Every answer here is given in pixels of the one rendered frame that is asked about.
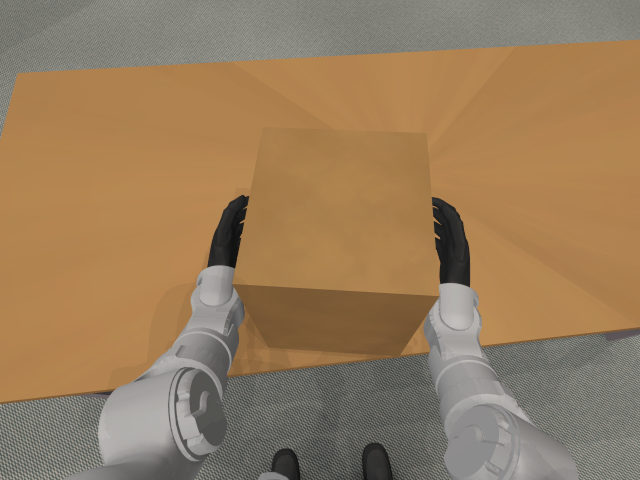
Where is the robot left forearm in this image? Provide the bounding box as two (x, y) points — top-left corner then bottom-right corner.
(98, 265), (245, 460)

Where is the robot foot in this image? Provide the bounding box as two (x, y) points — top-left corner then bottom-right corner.
(362, 443), (393, 480)
(271, 448), (300, 480)

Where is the robot left upper arm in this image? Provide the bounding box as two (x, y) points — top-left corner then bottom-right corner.
(63, 367), (227, 480)

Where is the robot right hand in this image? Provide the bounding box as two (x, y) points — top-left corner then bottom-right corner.
(432, 197), (470, 287)

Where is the robot right forearm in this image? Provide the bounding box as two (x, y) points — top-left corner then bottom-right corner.
(423, 283), (542, 440)

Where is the right robot foot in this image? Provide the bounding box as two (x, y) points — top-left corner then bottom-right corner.
(362, 443), (393, 480)

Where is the robot left hand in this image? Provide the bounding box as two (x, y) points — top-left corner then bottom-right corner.
(207, 195), (249, 268)

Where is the carton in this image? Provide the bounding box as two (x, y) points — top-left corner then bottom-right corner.
(232, 127), (440, 356)

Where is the table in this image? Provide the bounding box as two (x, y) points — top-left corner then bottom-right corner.
(0, 40), (640, 404)

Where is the left robot foot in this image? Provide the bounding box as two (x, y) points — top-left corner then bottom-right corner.
(271, 448), (300, 480)

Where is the robot right upper arm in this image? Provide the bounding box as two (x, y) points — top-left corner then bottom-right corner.
(444, 404), (578, 480)

